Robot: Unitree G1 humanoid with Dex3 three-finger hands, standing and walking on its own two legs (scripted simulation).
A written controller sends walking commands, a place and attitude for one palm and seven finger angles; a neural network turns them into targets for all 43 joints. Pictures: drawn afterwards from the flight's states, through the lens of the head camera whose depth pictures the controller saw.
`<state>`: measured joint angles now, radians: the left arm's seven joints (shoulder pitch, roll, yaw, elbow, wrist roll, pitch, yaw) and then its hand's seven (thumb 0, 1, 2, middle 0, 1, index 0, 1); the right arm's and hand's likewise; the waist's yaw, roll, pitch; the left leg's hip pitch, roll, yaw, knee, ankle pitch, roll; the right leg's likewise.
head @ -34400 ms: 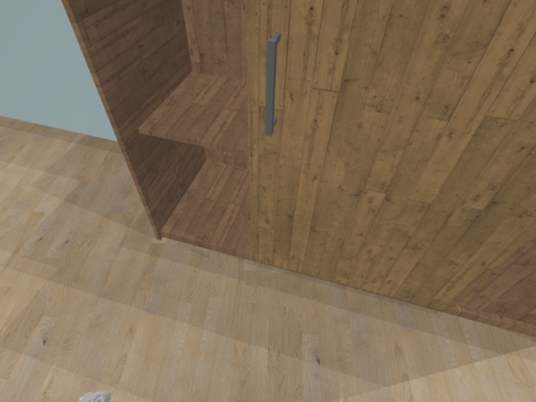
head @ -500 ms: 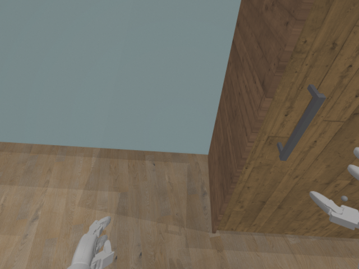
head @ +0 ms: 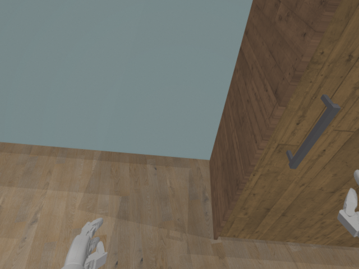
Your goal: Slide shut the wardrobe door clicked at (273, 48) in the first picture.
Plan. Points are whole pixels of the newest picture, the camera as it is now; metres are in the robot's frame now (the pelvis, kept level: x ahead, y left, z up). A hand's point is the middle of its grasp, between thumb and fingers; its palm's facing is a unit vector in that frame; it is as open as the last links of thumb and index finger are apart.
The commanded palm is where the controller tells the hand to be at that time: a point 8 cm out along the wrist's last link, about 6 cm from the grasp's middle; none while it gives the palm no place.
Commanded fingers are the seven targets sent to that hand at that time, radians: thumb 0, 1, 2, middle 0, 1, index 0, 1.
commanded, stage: draw the hand back to the body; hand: right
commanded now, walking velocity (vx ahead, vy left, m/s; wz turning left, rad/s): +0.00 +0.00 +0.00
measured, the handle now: (307, 135) +0.43 -0.35 +0.09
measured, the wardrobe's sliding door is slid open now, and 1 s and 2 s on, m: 0.00 0.00 0.00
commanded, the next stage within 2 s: step back with the hand held close in 0.16 s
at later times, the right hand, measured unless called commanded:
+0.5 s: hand (321, 198) +0.21 -0.24 +0.15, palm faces +0.40 +0.80 -0.45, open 7.4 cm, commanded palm +0.15 -0.28 +0.17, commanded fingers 0.00 -0.90 -0.90 0.20 0.30 0.20 0.30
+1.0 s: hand out of the picture +0.15 -0.32 +0.16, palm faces +0.38 +0.80 -0.45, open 7.4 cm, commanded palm +0.09 -0.36 +0.17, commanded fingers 0.00 -0.90 -0.90 0.20 0.30 0.20 0.30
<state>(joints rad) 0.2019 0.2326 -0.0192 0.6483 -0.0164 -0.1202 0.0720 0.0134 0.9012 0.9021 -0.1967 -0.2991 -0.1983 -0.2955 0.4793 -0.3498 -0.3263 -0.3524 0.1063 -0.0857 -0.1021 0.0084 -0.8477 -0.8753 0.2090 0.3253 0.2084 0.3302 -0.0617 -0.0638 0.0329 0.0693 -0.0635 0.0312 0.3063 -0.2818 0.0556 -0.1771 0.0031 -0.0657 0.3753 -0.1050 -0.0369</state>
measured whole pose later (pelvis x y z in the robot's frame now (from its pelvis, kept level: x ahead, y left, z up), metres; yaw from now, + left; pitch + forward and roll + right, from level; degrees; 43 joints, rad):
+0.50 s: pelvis +0.01 +0.02 -0.01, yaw +0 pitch +0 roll +1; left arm 0.16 0.25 -0.01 0.58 -0.03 -0.01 0.08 0.01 0.90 0.90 -0.20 -0.30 -0.20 -0.30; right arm 0.48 -0.39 -0.37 -0.42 0.07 -0.12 -0.11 0.01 -0.90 -0.90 0.21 0.30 0.21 0.30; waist -0.03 -0.04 0.01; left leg -0.10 -0.10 0.05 0.46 -0.35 0.03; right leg -0.35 -0.04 -0.04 0.53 -0.18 -0.03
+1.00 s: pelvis -0.06 -0.06 -0.01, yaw +1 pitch +2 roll +4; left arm 0.22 0.17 -0.04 0.56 0.00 -0.08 0.05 0.01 0.90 0.90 -0.20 -0.30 -0.20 -0.30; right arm 0.55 -0.45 -0.43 -0.57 0.08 -0.12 -0.15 0.01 -0.89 -0.90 0.21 0.30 0.21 0.30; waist -0.01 -0.02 0.01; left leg -0.22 -0.05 0.03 0.61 -0.51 0.03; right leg -0.43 0.01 -0.09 0.39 -0.01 -0.09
